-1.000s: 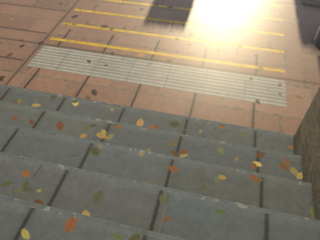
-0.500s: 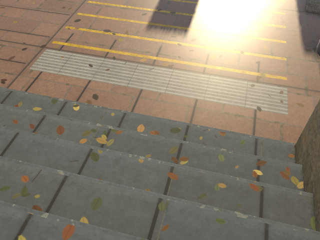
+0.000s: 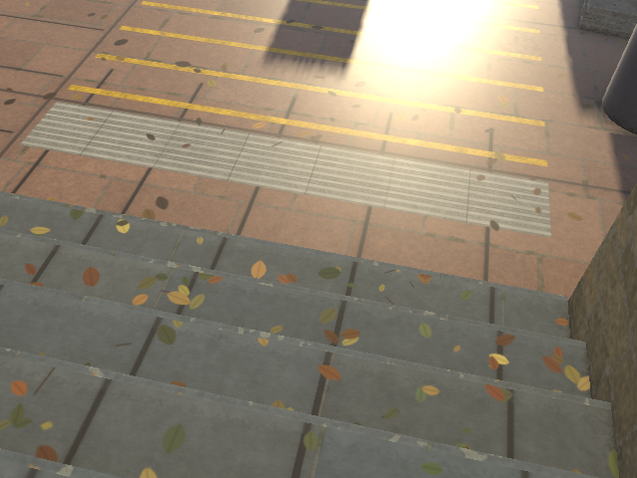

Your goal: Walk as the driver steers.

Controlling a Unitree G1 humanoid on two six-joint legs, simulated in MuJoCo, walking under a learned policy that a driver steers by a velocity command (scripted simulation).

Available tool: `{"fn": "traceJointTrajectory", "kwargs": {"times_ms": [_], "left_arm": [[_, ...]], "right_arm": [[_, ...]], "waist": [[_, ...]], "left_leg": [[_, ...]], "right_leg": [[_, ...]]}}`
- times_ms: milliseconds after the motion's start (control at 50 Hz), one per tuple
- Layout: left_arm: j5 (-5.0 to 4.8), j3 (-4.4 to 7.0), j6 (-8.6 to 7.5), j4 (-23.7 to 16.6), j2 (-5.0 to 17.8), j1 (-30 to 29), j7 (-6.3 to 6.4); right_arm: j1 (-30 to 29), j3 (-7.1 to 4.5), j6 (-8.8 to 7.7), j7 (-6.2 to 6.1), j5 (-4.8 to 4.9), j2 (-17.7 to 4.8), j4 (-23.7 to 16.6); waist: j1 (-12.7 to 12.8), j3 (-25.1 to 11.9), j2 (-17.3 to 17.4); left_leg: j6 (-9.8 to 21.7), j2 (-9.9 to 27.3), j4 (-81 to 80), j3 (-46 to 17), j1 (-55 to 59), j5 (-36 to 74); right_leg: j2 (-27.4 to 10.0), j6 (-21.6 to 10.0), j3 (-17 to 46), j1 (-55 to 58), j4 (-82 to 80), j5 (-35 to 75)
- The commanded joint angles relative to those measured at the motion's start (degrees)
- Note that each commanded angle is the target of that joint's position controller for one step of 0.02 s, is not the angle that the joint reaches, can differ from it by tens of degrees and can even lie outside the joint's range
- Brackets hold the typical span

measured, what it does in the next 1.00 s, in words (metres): goes down: right foot 0.14 m lower, then left foot 0.14 m lower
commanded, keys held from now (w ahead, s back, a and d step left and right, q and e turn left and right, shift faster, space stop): w+shift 0.94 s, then w+e+shift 0.04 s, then e+shift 0.02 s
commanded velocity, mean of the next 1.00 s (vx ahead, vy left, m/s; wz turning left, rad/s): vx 0.96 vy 0.00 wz -0.01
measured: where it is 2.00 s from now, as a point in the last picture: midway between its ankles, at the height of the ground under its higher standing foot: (327, 335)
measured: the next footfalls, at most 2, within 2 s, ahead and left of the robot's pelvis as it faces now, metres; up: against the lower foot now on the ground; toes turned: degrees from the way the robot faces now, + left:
right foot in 0.34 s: +0.32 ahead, -0.14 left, -0.14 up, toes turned -5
left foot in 0.76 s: +0.71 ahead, +0.03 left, -0.28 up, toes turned +4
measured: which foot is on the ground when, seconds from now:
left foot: down 0.00-0.34, up 0.36-0.74, down 0.76-1.00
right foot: up 0.00-0.32, down 0.34-0.76, up 0.78-1.00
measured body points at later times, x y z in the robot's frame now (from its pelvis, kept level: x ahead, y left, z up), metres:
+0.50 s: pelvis +0.34 -0.06 -0.17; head +0.36 -0.06 +0.28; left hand +0.33 +0.19 -0.32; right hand +0.36 -0.33 -0.31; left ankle +0.28 +0.09 -0.72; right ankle +0.28 -0.13 -0.88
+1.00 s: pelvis +0.77 -0.03 -0.35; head +0.78 -0.04 +0.10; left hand +0.91 +0.22 -0.47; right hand +0.66 -0.28 -0.49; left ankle +0.67 +0.03 -1.02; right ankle +0.90 -0.19 -1.03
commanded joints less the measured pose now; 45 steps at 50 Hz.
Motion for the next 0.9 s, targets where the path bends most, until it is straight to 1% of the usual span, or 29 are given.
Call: {"fn": "traceJointTrajectory", "kwargs": {"times_ms": [20, 80, 140, 240, 280, 320, 340, 360, 380, 400, 420, 440, 460, 480, 540, 560, 600, 640, 680, 720, 740, 760, 780, 800, 820, 840, 860, 880, 900], "left_arm": [[-0.26, 1.17, 0.40, -3.4, 3.1, -2.1, -0.68], [-0.04, 1.90, -0.36, -6.0, 4.5, -7.6, -0.82], [0.29, 1.56, -0.65, -7.0, 2.8, -10.8, -2.81], [-0.14, 1.07, -0.85, -9.4, 2.5, -15.1, -2.67], [-0.38, 1.81, -0.87, -7.8, 4.4, -7.6, -0.91], [0.81, 2.83, -1.00, -1.5, 6.0, 13.1, 1.18], [1.98, 3.55, -1.69, 1.8, 6.9, 24.5, 1.70], [1.78, 4.08, -2.35, 4.3, 10.1, 28.9, 1.38], [1.91, 2.05, -3.10, 2.7, 9.8, 27.6, 0.74], [0.14, 3.04, -2.62, 3.3, 10.4, 29.8, 0.24], [-0.12, 3.87, -2.41, 3.5, 12.3, 27.4, 1.15], [-0.47, 2.59, -2.61, 2.3, 6.6, 21.2, 1.59], [0.22, 2.27, -3.83, 2.5, 7.1, 21.8, 1.78], [-0.08, 0.28, -5.24, 4.2, 1.3, 22.3, 1.49], [-1.34, 1.03, -6.44, 2.3, 8.0, 14.3, 3.24], [-0.92, 1.40, -6.39, 2.7, 9.6, 16.4, 2.99], [-3.08, -0.71, -7.91, 4.5, 1.3, 17.7, 3.09], [-3.08, -0.35, -7.56, 4.1, 4.6, 18.1, 2.36], [-1.34, -0.50, -5.79, 6.5, 4.2, 22.7, 2.82], [0.88, -1.15, -4.34, 7.4, 5.1, 23.4, 3.81], [0.98, -0.50, -4.02, 7.8, 8.0, 20.2, 4.00], [-0.87, 0.88, -4.14, 7.7, 10.3, 14.3, 3.80], [-1.89, 0.48, -4.73, 6.1, 4.6, 15.2, 4.22], [-2.75, -0.17, -5.47, 2.9, 3.8, 19.7, 5.21], [-1.76, 0.29, -5.53, 3.9, 4.8, 20.4, 4.67], [-0.52, 0.41, -4.78, 1.7, 4.1, 18.8, 4.05], [1.95, 1.61, -3.90, 3.1, 6.7, 13.3, 3.90], [1.39, 1.92, -2.10, 2.4, 5.0, 11.4, 3.07], [0.98, 1.34, -0.70, 1.0, 3.2, 9.9, 2.30]], "right_arm": [[4.0, -1.13, -1.93, 0.07, 0.16, -6.7, -2.0], [6.3, -1.19, -3.58, -0.52, 1.11, -7.4, 0.4], [5.2, -0.21, -3.45, -1.08, 0.73, -5.4, -0.5], [7.8, -0.42, -2.39, -2.24, -1.27, -6.9, -0.2], [6.8, -0.55, -1.27, -2.80, -1.57, -8.2, -0.1], [5.9, -1.03, -0.05, -3.01, -1.09, -10.2, 0.7], [4.3, -1.62, 0.80, -3.67, 0.37, -10.3, 1.6], [-1.0, -1.30, 0.65, -3.25, -0.25, -5.6, 0.1], [4.2, 0.00, -0.92, -3.06, 3.23, -1.1, -3.8], [5.2, -0.60, -1.56, -3.13, 4.10, -6.3, -3.4], [0.9, -0.70, -1.32, -3.15, 2.72, -7.4, -4.4], [-4.5, -1.06, 0.04, -2.29, 0.02, -7.8, -4.0], [-3.9, -1.29, 1.03, -1.41, -1.78, -7.1, -3.3], [-7.3, -1.38, 1.73, -0.70, -1.90, -6.4, -3.1], [-12.6, -0.30, 2.88, 1.92, -3.94, -4.7, -5.6], [-7.2, -0.66, 3.41, 2.41, -3.66, -5.8, -2.9], [-16.7, -0.37, 1.19, 3.18, -1.21, -5.8, -6.2], [-22.6, 0.40, 0.47, 3.67, -0.68, -5.1, -7.1], [-24.5, 0.40, 1.63, 3.00, 0.01, -6.0, -9.0], [-11.6, -1.30, 1.69, 1.85, -0.67, -9.0, -5.6], [5.9, -2.90, 1.68, 0.83, -1.09, -11.2, -0.5], [20.8, -4.46, 2.28, 0.80, -1.29, -13.2, 3.7], [19.9, -4.43, 1.45, 1.98, -2.27, -16.2, 4.7], [17.2, -2.94, 0.29, 2.58, -0.95, -14.3, 3.3], [12.6, -3.10, 0.59, 2.42, -1.08, -12.6, 2.8], [5.6, -3.96, 0.68, 1.21, -1.06, -15.2, 2.3], [2.3, -2.42, -0.59, 1.02, -0.70, -9.9, 1.3], [-1.6, -0.85, -1.58, 0.84, -0.77, -7.2, 0.8], [-3.9, -0.52, -1.99, 0.66, -0.82, -8.2, -0.1]], "waist": [[1.0, 5.9, 3.2], [1.2, 7.6, 5.2], [-0.3, 6.8, 4.6], [-4.6, 10.3, 4.1], [-2.0, 8.4, 3.6], [6.0, -0.4, 3.9], [13.7, -1.9, -0.7], [14.7, -1.4, -12.6], [6.4, -8.3, -15.0], [8.7, -17.0, -7.6], [8.1, -12.7, -6.8], [5.6, -4.6, 0.5], [4.9, 1.1, -2.2], [2.9, 7.3, 4.4], [-1.8, 10.1, -3.3], [-1.9, 7.4, -4.1], [-0.6, 9.5, 0.7], [4.2, 9.2, 0.7], [6.4, 11.7, -1.5], [0.9, 7.2, -0.2], [-7.3, -0.8, -0.6], [-18.2, -6.1, 6.9], [-13.1, -2.4, 18.8], [-6.4, -5.5, 13.1], [-3.2, 0.3, 4.4], [1.6, 2.1, 8.5], [0.6, 7.3, 1.2], [4.8, 10.4, -0.8], [6.3, 11.7, 2.4]], "left_leg": [[8.1, 14.4, -10.3, -14.8, 4.1, 2.0], [6.8, 13.2, -7.8, -11.6, 5.5, 3.6], [5.8, 12.0, -3.4, -8.1, -3.2, 2.2], [5.9, 12.3, 6.8, -7.4, -3.3, 7.0], [5.8, 11.2, 18.5, -6.1, 1.2, 19.8], [6.5, 11.2, 45.1, -5.3, 0.6, 41.2], [5.3, 7.1, 71.2, -3.6, -3.9, 34.2], [5.0, -1.4, 96.3, -3.8, -26.9, -24.8], [5.7, -1.5, 99.8, -14.3, -43.9, -28.8], [5.4, 0.5, 95.3, -12.9, -51.1, -20.6], [3.3, 2.3, 90.2, -9.2, -56.5, -14.2], [2.5, 5.2, 83.9, -8.9, -54.1, -11.8], [2.1, 6.5, 80.0, -12.3, -52.7, -10.6], [1.3, 8.6, 68.2, -15.8, -52.3, -1.3], [-2.1, 7.7, 36.6, -6.3, -25.4, 17.1], [-1.3, 5.9, 43.3, -2.3, -21.4, 20.1], [0.8, 9.9, 23.2, -7.0, -24.5, 48.4], [1.3, 6.4, 14.6, -0.8, -14.5, 48.8], [1.5, 6.0, 13.7, 1.1, -15.1, 38.8], [3.6, 5.1, 12.0, 1.0, -10.0, 34.8], [4.6, 1.1, 18.6, 5.5, 7.8, 31.0], [7.4, 4.5, 13.3, 0.2, 23.9, 28.5], [9.4, 13.1, 17.9, -10.1, 32.0, 41.5], [7.6, 19.2, 19.3, -20.2, 34.2, 48.3], [8.1, 21.1, 13.6, -24.3, 25.6, 33.8], [14.5, 26.2, 8.3, -33.9, 18.3, 0.9], [13.7, 24.7, 8.1, -37.3, 4.9, -4.9], [12.8, 21.1, 9.5, -31.2, -11.7, -3.3], [11.9, 18.7, 7.7, -26.7, -22.5, -2.6]], "right_leg": [[-0.6, 0.9, 1.4, -12.6, -2.8, 9.0], [-1.3, 0.2, 2.3, -13.1, -13.6, 18.5], [-0.8, -1.2, -1.4, -1.2, -18.1, 31.1], [-0.3, -1.9, -5.0, 4.7, -23.1, 27.8], [0.1, -2.4, -5.5, 9.8, -27.2, 22.4], [3.1, -4.2, -8.9, 27.3, -26.9, 15.7], [-1.1, -7.6, -3.1, 35.4, -41.8, 19.9], [-6.7, -7.7, 0.3, 49.8, -32.7, 32.4], [-14.0, -5.8, 6.7, 61.9, -6.6, 68.3], [-18.3, -9.8, 13.6, 69.4, -12.9, 52.5], [-21.9, -16.1, 21.3, 60.3, -24.4, 21.0], [-17.6, -14.8, 20.4, 46.4, -30.3, 4.6], [-19.9, -16.9, 23.5, 36.9, -26.9, 6.0], [-15.4, -12.3, 17.7, 27.5, -25.0, 10.8], [-6.9, -10.2, 8.0, 0.8, -33.7, 2.5], [-7.9, -11.0, 8.4, 2.1, -31.3, 7.0], [-4.5, -9.0, 4.9, 6.8, -26.9, -6.2], [-2.2, -7.7, 1.6, 6.3, -26.1, -6.0], [-4.2, -7.8, 1.7, 12.9, -21.7, 1.2], [-4.4, -7.4, -0.2, 23.3, -4.6, 18.6], [-4.7, -7.6, -1.5, 19.3, 14.0, 33.3], [0.2, -5.2, -3.7, 8.3, 42.4, 28.2], [9.9, -4.4, 0.5, -12.8, 65.4, -33.9], [7.0, -5.8, 9.6, -19.3, 53.1, -29.6], [4.0, -6.2, 8.8, -21.1, 44.3, -23.5], [1.5, -4.7, 7.3, -26.6, 37.4, -21.1], [-0.9, -3.3, 11.3, -22.1, 30.2, -17.0], [-1.2, -0.6, 11.6, -13.2, 19.3, -11.3], [-1.2, 0.8, 8.4, -5.0, 12.0, -9.4]]}}
Velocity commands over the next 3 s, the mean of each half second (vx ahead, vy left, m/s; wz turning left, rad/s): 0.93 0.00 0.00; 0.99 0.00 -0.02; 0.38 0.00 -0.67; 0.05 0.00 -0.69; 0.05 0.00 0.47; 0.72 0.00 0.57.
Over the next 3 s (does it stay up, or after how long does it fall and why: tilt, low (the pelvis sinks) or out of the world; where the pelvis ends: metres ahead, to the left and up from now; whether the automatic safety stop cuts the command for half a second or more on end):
stays up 1.51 -0.17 -0.70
